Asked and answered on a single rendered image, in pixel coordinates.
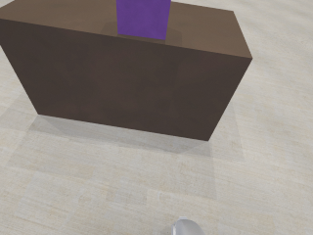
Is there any pedestal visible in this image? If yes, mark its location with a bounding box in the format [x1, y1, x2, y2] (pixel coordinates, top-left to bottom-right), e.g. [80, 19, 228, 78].
[0, 0, 253, 142]

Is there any carton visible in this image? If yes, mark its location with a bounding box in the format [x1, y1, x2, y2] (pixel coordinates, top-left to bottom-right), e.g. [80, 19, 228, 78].
[115, 0, 171, 40]

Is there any robot right thigh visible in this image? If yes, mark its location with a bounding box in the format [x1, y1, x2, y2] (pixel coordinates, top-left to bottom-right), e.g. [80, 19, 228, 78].
[171, 219, 206, 235]

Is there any right robot shin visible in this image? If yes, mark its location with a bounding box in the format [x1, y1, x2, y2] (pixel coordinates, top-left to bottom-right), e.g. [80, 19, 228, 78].
[177, 216, 188, 221]

